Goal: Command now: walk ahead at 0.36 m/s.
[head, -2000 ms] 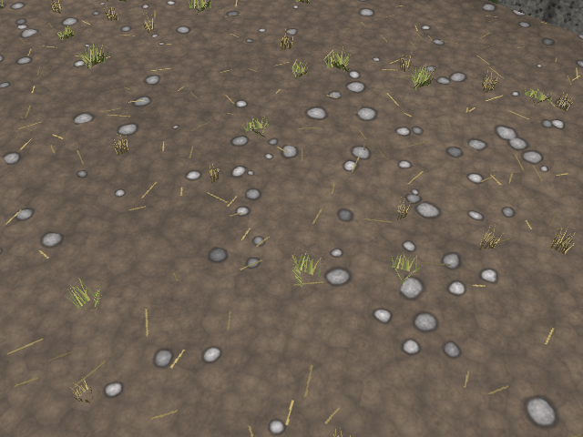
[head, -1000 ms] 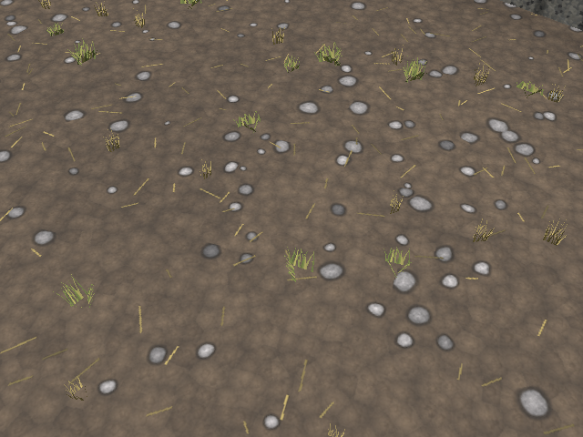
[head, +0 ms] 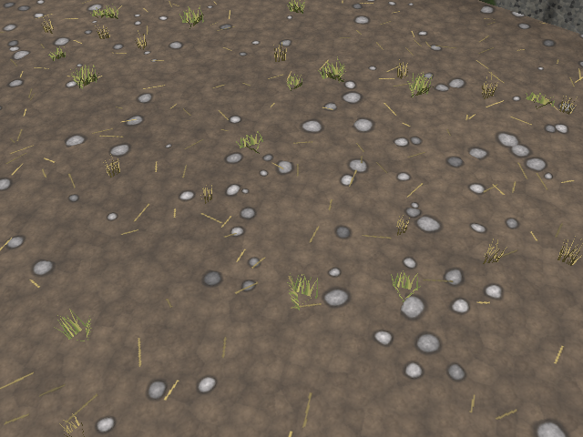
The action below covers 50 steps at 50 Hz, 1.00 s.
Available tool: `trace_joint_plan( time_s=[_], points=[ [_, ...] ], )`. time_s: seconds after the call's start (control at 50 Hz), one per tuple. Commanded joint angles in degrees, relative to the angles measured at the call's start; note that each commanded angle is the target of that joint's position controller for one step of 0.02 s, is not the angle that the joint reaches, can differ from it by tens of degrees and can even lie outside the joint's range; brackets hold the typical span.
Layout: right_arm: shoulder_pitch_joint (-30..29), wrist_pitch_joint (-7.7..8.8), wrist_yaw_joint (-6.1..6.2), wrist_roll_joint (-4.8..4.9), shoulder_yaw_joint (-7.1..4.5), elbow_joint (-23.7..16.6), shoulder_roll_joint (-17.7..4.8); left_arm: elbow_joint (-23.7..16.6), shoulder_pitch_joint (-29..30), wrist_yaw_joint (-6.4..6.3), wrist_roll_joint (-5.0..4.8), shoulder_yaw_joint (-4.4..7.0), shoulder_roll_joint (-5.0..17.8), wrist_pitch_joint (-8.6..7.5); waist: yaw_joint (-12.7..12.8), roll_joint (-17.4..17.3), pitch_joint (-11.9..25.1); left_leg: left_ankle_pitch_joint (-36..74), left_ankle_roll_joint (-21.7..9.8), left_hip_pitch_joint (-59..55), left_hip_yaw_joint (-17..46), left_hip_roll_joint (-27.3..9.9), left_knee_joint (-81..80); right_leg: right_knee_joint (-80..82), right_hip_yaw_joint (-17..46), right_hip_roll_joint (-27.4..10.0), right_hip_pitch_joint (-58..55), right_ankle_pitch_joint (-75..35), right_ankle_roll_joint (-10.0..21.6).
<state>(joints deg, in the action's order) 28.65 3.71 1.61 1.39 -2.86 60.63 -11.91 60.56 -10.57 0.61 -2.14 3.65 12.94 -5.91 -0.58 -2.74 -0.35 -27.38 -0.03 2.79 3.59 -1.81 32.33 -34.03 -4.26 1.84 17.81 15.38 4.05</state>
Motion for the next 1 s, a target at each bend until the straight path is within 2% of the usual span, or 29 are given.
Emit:
trace_joint_plan(
  time_s=[0.02, 0.04, 0.06, 0.08, 0.1, 0.12, 0.16, 0.2, 0.26, 0.32, 0.38, 0.42, 0.44, 0.46, 0.48, 0.5, 0.52, 0.54, 0.56, 0.58, 0.6, 0.62, 0.64, 0.68, 0.74, 0.8, 0.86, 0.96, 1.0],
  points=[
    [-5.65, 2.83, -0.30, 0.25, 0.52, -7.72, -1.22, 3.97, -24.66, 0.37, 1.14, 2.59, 11.56, -0.52, 9.95, 19.00, 5.53, -2.66, -1.59, 37.32, 0.68, 6.25, 34.71, 24.30, 47.44, -23.34, -33.77, 8.99, 13.96],
    [-6.99, 3.39, -0.66, 1.60, -0.23, -8.15, -3.94, 2.63, -17.86, 0.33, 1.59, 1.01, 7.51, -1.05, 6.35, 11.69, -0.15, -0.74, -3.56, 41.85, 4.41, 2.07, 42.49, 23.86, 44.75, -24.38, -27.98, 11.70, 12.83],
    [-8.53, 3.70, -1.13, 1.75, -0.42, -8.36, -4.94, 0.44, -11.98, 0.53, 1.49, 0.10, 5.31, -1.22, 4.43, 7.83, -3.70, 5.16, -5.11, 41.95, 3.62, -1.21, 42.73, 24.24, 35.78, -21.69, -22.53, 9.56, 10.62],
    [-9.24, 3.80, -1.11, 1.28, -0.73, -8.32, -4.79, -0.67, -8.76, 0.79, 1.69, -0.38, 5.02, -1.11, 2.86, 5.15, -4.81, 10.32, -5.66, 41.05, 2.39, -3.54, 39.97, 25.32, 29.39, -19.31, -18.97, 6.30, 8.96],
    [-9.94, 3.56, -1.04, 0.66, -1.37, -8.39, -5.54, -1.22, -7.78, 0.94, 1.92, -0.84, 4.53, -0.94, 2.08, 4.68, -5.36, 13.29, -5.46, 39.25, 1.33, -5.17, 37.03, 25.99, 23.71, -16.76, -16.47, 0.77, 7.55],
    [-9.55, 3.08, -1.20, 0.44, -1.82, -8.30, -5.98, -1.04, -8.33, 0.85, 2.18, -1.28, 3.67, -0.53, 1.42, 5.49, -4.83, 15.14, -4.96, 37.09, 0.28, -5.81, 35.15, 26.59, 19.17, -14.48, -15.08, -3.30, 6.56],
    [-10.71, 2.22, -1.48, 0.13, -1.79, -8.74, -4.58, -0.25, -11.41, 0.27, 2.18, -1.44, 4.67, -0.14, 1.37, 6.06, -4.97, 17.34, -3.30, 37.72, -1.83, -6.24, 32.42, 27.29, 14.80, -13.09, -14.51, -10.72, 6.77],
    [-15.79, 1.78, -1.41, -0.20, -1.58, -11.00, -4.01, -0.15, -13.06, -0.46, 2.34, -1.36, 6.48, 0.08, 1.93, 5.33, -5.99, 20.44, -1.46, 40.92, -2.60, -6.60, 27.35, 28.24, 13.30, -13.51, -14.29, -14.97, 7.63],
    [-24.46, 2.05, -1.72, -0.32, -0.76, -14.48, -3.27, -1.07, -13.57, -1.26, 2.47, -1.33, 7.49, 0.63, 3.51, 5.39, -7.17, 27.11, -0.23, 40.51, -3.76, -5.58, 14.25, 29.24, 10.34, -12.61, -12.91, -16.67, 7.26],
    [-30.54, 2.42, -2.62, 0.06, -0.15, -16.47, -3.40, -1.00, -16.37, -1.50, 1.80, -1.03, 8.28, 0.73, 5.10, 5.85, -7.93, 31.50, -0.41, 37.05, -5.55, -3.46, 5.35, 29.74, 8.41, -12.75, -13.53, -15.82, 6.87],
    [-34.09, 2.76, -3.73, 0.38, 0.08, -18.46, -4.08, -0.43, -18.19, -1.57, 1.17, -0.74, 8.26, 1.14, 4.79, 6.14, -8.73, 30.55, -2.17, 36.84, -4.75, -2.63, 0.44, 27.70, 7.90, -15.27, -19.06, -18.42, 6.35],
    [-33.06, 3.07, -4.34, 0.39, -0.38, -18.95, -5.68, -0.76, -17.37, -1.60, 1.24, -0.31, 9.10, 1.55, 2.72, 6.95, -6.76, 27.25, -3.96, 33.28, -5.13, -1.26, -1.69, 23.55, 7.16, -16.46, -22.95, -27.47, 5.23],
    [-30.34, 3.14, -4.38, 0.32, -1.01, -18.53, -7.14, -1.13, -16.62, -1.60, 1.47, -0.01, 10.01, 1.79, 0.78, 8.28, -4.01, 25.29, -4.95, 28.33, -6.18, 0.47, -1.51, 19.54, 6.72, -16.56, -24.24, -37.71, 4.59],
    [-24.10, 3.10, -4.22, 0.35, -2.09, -17.02, -9.23, -1.47, -15.70, -1.54, 1.87, 0.17, 10.55, 2.24, -2.87, 9.43, 0.56, 23.73, -6.33, 19.90, -7.54, 2.59, -1.07, 11.57, 5.55, -15.58, -24.29, -48.07, 3.72],
    [-13.64, 2.84, -3.79, 0.48, -3.42, -13.99, -11.74, -2.12, -14.76, -1.49, 2.25, -0.18, 9.87, 2.62, -7.96, 9.32, 6.75, 23.94, -8.07, 5.73, -7.52, 3.06, -0.95, -1.08, 3.60, -12.87, -19.17, -49.93, 1.95],
    [-3.55, 2.48, -3.06, -0.39, -4.52, -11.96, -16.65, -3.77, -15.97, -1.39, 3.28, -1.28, 7.20, 2.49, -9.96, 1.22, 15.68, 21.76, -11.83, -13.08, 7.66, -9.39, 0.28, -20.82, 1.67, -8.83, -4.71, -29.58, 0.32],
    [-1.31, 2.56, -3.85, -1.29, -4.49, -10.49, -18.31, -3.20, -24.67, -0.49, 2.01, -3.60, -2.10, 1.05, -4.36, -14.86, 25.66, 6.09, -21.12, -28.89, 38.44, -21.67, -10.60, -39.30, 7.17, 2.37, 14.46, 15.24, -2.14],
    [-3.58, 2.75, -3.89, -0.97, -2.96, -10.81, -12.35, -3.51, -18.81, -0.24, 0.18, -1.98, 5.13, -0.58, -6.27, -8.52, 20.35, 2.09, -17.88, -24.86, 40.38, -19.39, -16.00, -45.27, 13.30, -0.36, 20.51, 15.92, -0.76],
    [-9.37, 2.97, -3.70, -0.69, -2.25, -11.50, -10.30, -6.02, -12.07, -0.23, -0.96, -1.07, 8.39, -1.41, -5.06, -5.85, 10.70, 6.72, -15.03, -15.96, 30.29, -17.82, -16.61, -45.46, 11.07, -3.21, 23.94, 10.99, 0.10],
    [-14.67, 3.18, -3.74, -0.90, -1.73, -12.57, -9.26, -6.79, -8.91, -0.77, -0.54, -0.99, 8.56, -1.71, -3.02, 0.65, 6.68, 15.40, -13.94, -6.29, 22.81, -16.06, -18.04, -42.51, 9.84, -6.42, 21.05, 5.16, 0.07],
    [-17.34, 3.44, -3.97, -1.47, -1.45, -12.78, -8.16, -6.82, -8.06, -1.18, 0.41, -0.47, 8.14, -1.34, -1.02, 2.03, 3.96, 21.32, -13.35, 1.05, 17.12, -13.96, -19.43, -39.18, 9.29, -8.38, 18.04, 2.14, -0.17],
    [-18.10, 3.72, -4.22, -2.08, -1.08, -12.38, -6.95, -6.59, -9.83, -1.18, 0.83, -0.36, 7.00, -0.50, 1.09, 0.55, 3.65, 23.84, -12.77, 5.01, 13.47, -12.21, -20.90, -37.14, 9.87, -10.05, 14.23, 0.28, -0.06],
    [-18.08, 3.76, -4.36, -1.92, -0.96, -11.85, -6.30, -6.25, -11.07, -1.22, 0.78, -0.38, 5.68, 0.32, 2.03, -0.28, 3.14, 23.91, -13.29, 6.92, 11.23, -11.13, -22.56, -35.36, 9.53, -10.40, 12.90, -0.01, -0.27],
    [-16.28, 3.96, -4.01, -1.58, -1.12, -10.55, -7.31, -6.72, -10.26, -1.36, 0.89, -0.26, 4.91, 1.39, 2.68, -0.46, 0.86, 25.09, -14.18, 9.87, 7.90, -10.61, -24.98, -31.60, 8.61, -11.16, 14.02, -1.08, -1.08],
    [-13.57, 3.67, -2.66, -1.93, -1.67, -9.40, -9.55, -9.07, -3.52, -1.39, 1.34, 0.14, 5.68, 1.89, 1.49, 0.31, -2.00, 25.16, -14.05, 8.11, 4.53, -10.78, -27.23, -23.43, 8.52, -11.84, 21.60, -9.38, -2.72],
    [-11.95, 3.34, -1.72, -1.90, -1.67, -8.76, -10.02, -10.42, 1.07, -0.74, 1.27, 0.14, 5.21, 1.48, 0.09, 0.11, -2.53, 27.10, -11.84, 6.02, -0.83, -9.51, -27.60, -13.90, 8.05, -10.52, 22.58, -19.05, -2.76],
    [-9.60, 3.23, -1.24, -1.74, -1.67, -7.80, -10.58, -12.47, 6.86, 0.02, 1.02, -0.34, 4.33, 1.17, -2.16, 0.38, -3.77, 27.56, -10.46, 3.49, -5.05, -9.57, -28.15, -6.27, 6.34, -8.42, 21.63, -23.79, -2.19],
    [-6.60, 1.66, -0.95, -1.28, -1.97, -6.28, -11.04, -16.75, 13.32, 1.92, 0.86, -0.87, 3.92, 1.01, -4.06, 0.97, -5.47, 33.39, -9.44, -8.41, -8.51, -13.16, -23.67, -0.48, 4.57, -6.95, 26.05, -18.24, -0.42],
    [-8.06, 0.78, -0.63, -1.02, -2.34, -6.90, -12.23, -18.22, 13.10, 2.83, 0.83, -0.58, 4.77, 0.93, -2.72, -0.27, -4.50, 45.17, -8.30, -10.94, -10.08, -14.04, -18.87, 0.43, 2.04, -5.31, 23.57, -12.34, 1.01]
  ],
)
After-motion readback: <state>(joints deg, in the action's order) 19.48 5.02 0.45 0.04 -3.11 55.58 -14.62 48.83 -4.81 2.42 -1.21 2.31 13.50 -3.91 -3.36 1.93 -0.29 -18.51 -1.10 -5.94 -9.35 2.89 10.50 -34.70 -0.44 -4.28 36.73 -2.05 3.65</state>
